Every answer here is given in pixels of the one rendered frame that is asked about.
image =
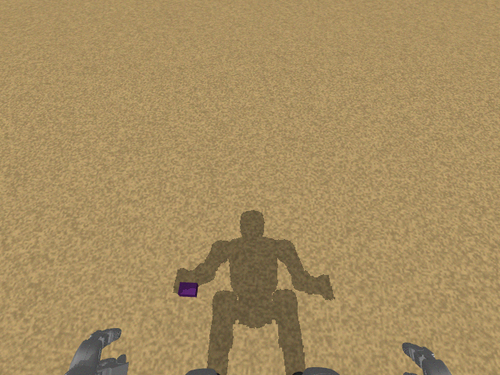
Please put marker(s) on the left robot hand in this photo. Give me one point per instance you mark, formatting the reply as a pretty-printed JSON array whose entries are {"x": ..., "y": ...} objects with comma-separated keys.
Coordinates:
[{"x": 89, "y": 353}]

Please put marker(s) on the small box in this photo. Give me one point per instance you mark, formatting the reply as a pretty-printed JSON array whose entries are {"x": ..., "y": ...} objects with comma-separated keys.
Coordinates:
[{"x": 188, "y": 289}]

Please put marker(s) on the right robot hand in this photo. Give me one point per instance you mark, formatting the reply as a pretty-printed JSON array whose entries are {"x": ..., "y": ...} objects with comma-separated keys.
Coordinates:
[{"x": 425, "y": 360}]

